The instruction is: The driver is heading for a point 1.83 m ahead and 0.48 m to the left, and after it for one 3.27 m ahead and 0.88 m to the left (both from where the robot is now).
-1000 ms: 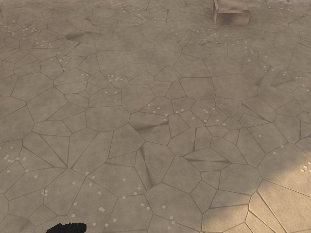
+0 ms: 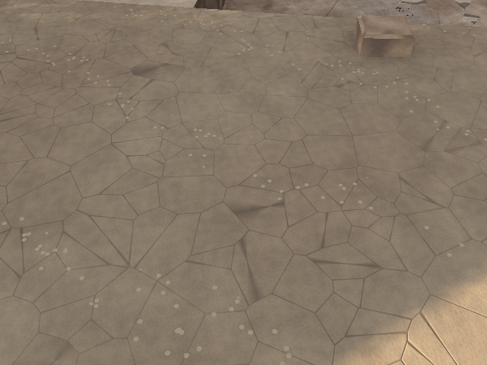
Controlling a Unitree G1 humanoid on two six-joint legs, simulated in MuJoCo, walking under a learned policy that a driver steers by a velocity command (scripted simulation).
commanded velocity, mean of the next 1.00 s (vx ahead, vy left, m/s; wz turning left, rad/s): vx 0.17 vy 0.00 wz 0.00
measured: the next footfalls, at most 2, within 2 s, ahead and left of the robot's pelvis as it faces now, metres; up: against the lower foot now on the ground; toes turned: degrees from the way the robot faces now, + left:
right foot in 0.20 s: +0.03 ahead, -0.14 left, +0.00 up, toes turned -3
left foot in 0.60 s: +0.32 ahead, +0.07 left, -0.06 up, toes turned +2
